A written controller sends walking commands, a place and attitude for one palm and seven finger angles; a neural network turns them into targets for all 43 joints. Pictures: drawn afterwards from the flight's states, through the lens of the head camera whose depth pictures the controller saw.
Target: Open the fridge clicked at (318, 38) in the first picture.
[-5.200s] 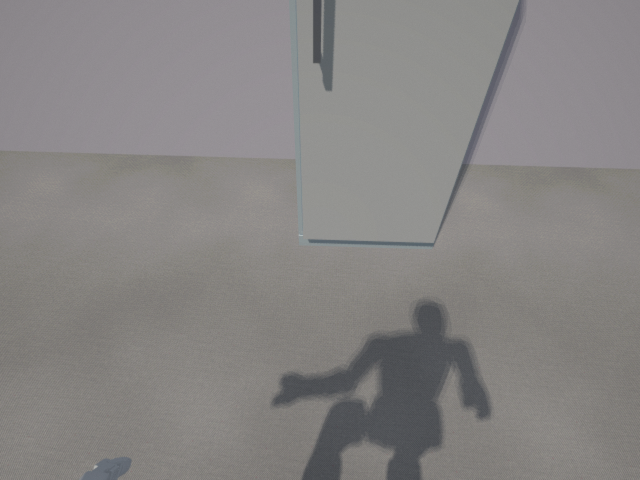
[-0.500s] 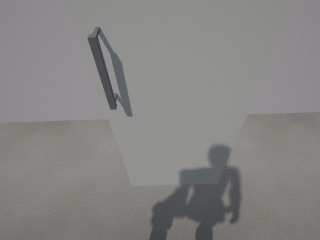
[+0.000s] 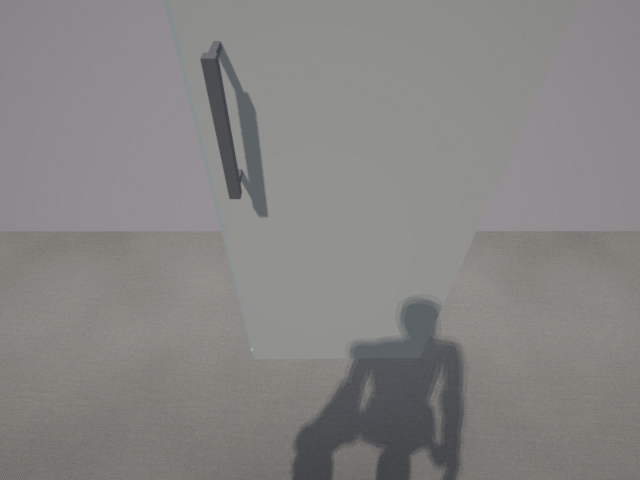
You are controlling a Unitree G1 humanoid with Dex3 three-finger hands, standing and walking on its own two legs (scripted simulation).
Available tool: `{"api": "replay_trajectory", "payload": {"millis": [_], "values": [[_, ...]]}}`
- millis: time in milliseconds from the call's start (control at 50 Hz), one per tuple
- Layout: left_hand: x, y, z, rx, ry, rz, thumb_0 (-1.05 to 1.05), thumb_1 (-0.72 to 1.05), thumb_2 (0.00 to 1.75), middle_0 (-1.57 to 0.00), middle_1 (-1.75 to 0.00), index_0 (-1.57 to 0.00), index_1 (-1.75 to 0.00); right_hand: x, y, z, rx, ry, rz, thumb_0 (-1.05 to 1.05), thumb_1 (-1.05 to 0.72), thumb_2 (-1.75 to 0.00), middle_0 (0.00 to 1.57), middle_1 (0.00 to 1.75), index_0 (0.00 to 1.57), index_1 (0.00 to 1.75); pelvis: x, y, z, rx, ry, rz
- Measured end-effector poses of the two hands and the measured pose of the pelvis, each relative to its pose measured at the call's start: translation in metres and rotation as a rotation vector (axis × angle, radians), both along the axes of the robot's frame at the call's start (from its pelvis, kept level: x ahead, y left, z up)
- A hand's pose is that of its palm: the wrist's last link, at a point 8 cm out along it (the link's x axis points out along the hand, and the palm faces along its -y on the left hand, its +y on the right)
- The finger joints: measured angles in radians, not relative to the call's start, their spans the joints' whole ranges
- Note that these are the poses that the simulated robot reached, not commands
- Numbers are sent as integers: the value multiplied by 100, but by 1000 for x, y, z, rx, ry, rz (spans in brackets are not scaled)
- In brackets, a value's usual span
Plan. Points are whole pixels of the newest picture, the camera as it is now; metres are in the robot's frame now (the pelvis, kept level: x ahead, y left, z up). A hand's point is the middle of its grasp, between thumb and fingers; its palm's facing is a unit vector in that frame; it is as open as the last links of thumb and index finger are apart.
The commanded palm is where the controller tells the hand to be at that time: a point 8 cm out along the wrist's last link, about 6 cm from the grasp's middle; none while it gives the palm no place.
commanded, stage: come to a stop and stand still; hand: left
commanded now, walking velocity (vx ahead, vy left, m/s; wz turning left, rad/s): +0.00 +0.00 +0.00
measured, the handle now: (226, 128) +0.56 +0.18 +0.16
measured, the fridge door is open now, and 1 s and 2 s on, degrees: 0 0 0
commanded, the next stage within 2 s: look again from close up in 0.30 s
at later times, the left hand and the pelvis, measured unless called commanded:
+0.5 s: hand out of the picture +0.00 +0.18 -0.18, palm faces +0.02 -0.98 -0.18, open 7.4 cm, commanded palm none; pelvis +0.01 +0.02 -0.01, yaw +1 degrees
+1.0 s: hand out of the picture +0.11 +0.27 -0.15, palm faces +0.01 -0.95 -0.32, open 7.4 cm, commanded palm none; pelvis +0.02 +0.04 +0.00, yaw +0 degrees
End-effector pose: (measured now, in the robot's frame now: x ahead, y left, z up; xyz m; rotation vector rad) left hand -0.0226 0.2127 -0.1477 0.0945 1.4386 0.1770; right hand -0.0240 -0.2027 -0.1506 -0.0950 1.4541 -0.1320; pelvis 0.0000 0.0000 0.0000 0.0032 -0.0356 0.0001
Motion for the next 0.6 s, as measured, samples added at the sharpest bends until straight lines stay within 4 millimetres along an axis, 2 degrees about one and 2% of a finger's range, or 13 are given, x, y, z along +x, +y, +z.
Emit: {"api": "replay_trajectory", "payload": {"millis": [180, 340, 440, 600], "values": [[-17, -2, -2, -19, 37, 10, 1, 91, 90, -20, -30, -20, -30, -23, 7, 2, -7, 50, -20, 0, -90, -90, 20, 30, 20, 30, -2, 6, -1, 0, 14, -2], [-11, 1, -3, -26, 41, 2, 1, 91, 90, -20, -30, -20, -30, -19, 14, 2, -6, 47, -27, 0, -91, -90, 20, 30, 20, 30, 4, 12, -1, 1, 25, -7], [3, 7, -3, -22, 19, -36, 1, 91, 90, -20, -30, -20, -30, -2, 17, 1, 2, 13, -10, 0, -90, -90, 20, 30, 20, 30, 8, 15, -3, 2, 29, 1], [51, 40, -2, 52, -114, -48, 1, 90, 90, -20, -30, -20, -30, 58, -2, -1, -65, -156, 15, 0, -90, -90, 20, 30, 20, 30, 26, 23, -11, -12, 33, 13]]}}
